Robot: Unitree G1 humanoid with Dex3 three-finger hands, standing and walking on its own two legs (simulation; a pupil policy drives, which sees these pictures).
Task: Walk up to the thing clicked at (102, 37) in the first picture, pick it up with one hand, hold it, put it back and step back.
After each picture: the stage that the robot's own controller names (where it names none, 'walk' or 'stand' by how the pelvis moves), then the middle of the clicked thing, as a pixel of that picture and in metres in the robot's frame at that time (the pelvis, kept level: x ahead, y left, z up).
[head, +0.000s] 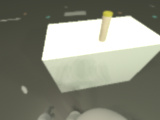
stand; (104, 28) +0.74 -0.06 +0.14
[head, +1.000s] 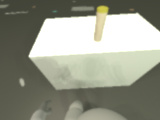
sink last; (99, 26) +0.66 +0.01 +0.17
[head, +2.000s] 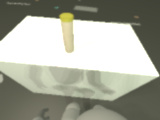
rise first; (68, 36) +0.49 +0.20 +0.18
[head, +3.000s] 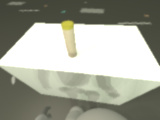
stand; (70, 42) +0.48 +0.18 +0.16
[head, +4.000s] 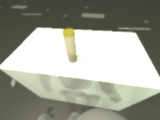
stand; (71, 48) +0.46 +0.18 +0.14
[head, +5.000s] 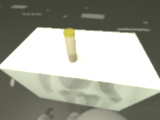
stand; (71, 48) +0.46 +0.18 +0.14
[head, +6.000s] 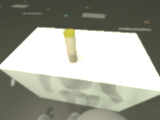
stand; (71, 48) +0.45 +0.18 +0.14
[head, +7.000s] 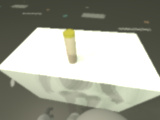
stand; (71, 49) +0.44 +0.18 +0.14
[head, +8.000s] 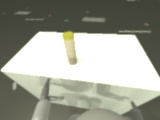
rise first; (70, 50) +0.44 +0.19 +0.14
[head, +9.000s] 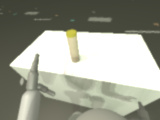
go down; (73, 48) +0.46 +0.19 +0.15
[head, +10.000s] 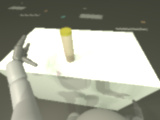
go down; (68, 47) +0.46 +0.18 +0.15
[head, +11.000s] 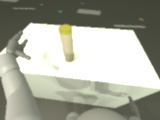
go down; (67, 46) +0.45 +0.18 +0.15
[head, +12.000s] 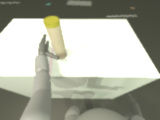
close in; (57, 41) +0.45 +0.20 +0.18
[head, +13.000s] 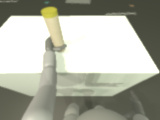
lift; (56, 33) +0.50 +0.21 +0.19
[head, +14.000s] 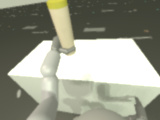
lift; (65, 32) +0.33 +0.14 +0.38
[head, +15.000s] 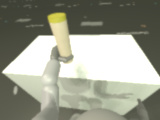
hold; (63, 42) +0.34 +0.17 +0.30
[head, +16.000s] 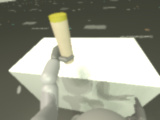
hold; (64, 42) +0.33 +0.17 +0.31
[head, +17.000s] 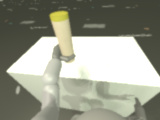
crouch; (65, 41) +0.34 +0.16 +0.31
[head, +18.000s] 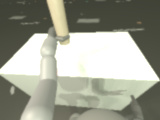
crouch; (60, 22) +0.46 +0.19 +0.35
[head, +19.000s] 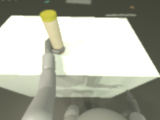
lower; (55, 36) +0.48 +0.21 +0.18
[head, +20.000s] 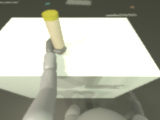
lower; (56, 36) +0.48 +0.21 +0.19
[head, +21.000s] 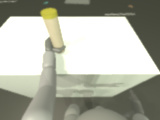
lower; (55, 35) +0.49 +0.21 +0.19
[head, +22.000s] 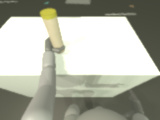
lower; (55, 35) +0.49 +0.21 +0.19
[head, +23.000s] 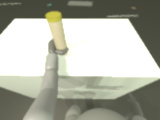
loosen; (59, 37) +0.48 +0.20 +0.19
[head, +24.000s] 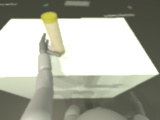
withdraw; (55, 38) +0.48 +0.20 +0.19
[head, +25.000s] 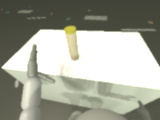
sink last; (72, 45) +0.47 +0.19 +0.16
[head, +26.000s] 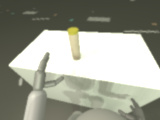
stand; (75, 46) +0.49 +0.19 +0.15
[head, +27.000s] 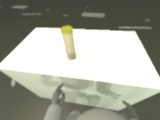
stand; (69, 45) +0.47 +0.20 +0.15
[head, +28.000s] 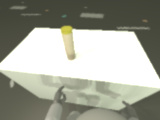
stand; (69, 45) +0.47 +0.20 +0.15
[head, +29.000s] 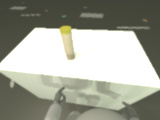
stand; (68, 45) +0.47 +0.20 +0.15
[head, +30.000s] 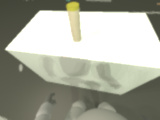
walk; (75, 25) +0.59 +0.16 +0.17
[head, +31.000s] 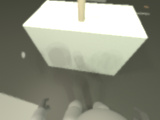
walk; (81, 7) +0.90 +0.17 +0.16
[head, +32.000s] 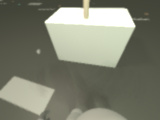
stand; (86, 8) +1.23 +0.17 +0.16
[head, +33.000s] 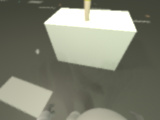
stand; (87, 10) +1.18 +0.15 +0.14
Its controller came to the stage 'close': yes
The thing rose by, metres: 0.21
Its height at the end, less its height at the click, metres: +0.00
